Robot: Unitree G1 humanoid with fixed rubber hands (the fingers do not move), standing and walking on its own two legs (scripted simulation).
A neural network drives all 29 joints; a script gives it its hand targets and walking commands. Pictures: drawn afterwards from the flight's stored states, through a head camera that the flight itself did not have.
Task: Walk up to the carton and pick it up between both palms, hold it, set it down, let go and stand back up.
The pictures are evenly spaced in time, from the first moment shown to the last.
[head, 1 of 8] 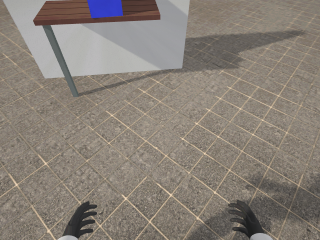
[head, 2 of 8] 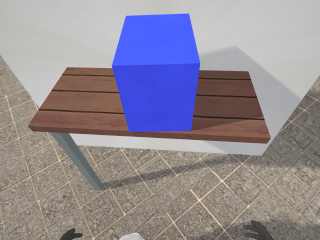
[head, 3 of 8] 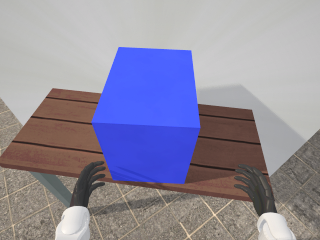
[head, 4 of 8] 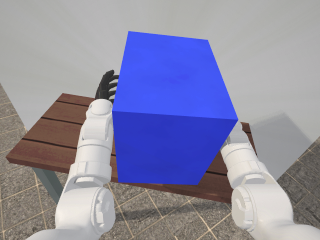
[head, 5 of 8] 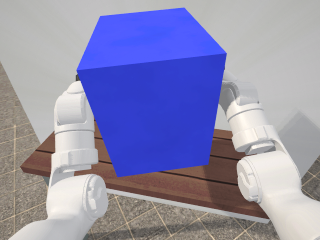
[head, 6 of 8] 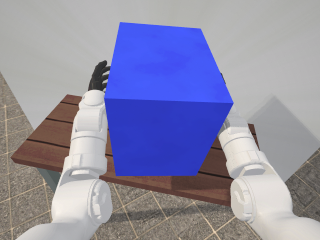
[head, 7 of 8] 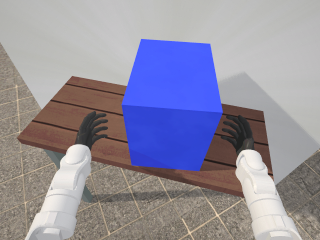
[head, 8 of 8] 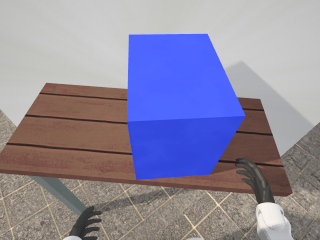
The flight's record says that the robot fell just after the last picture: no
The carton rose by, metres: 0.21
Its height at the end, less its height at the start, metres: +0.00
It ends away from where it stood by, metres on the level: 0.03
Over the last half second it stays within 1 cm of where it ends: yes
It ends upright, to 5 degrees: yes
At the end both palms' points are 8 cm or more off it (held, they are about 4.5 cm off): yes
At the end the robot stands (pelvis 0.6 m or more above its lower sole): yes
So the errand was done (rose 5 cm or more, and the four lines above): yes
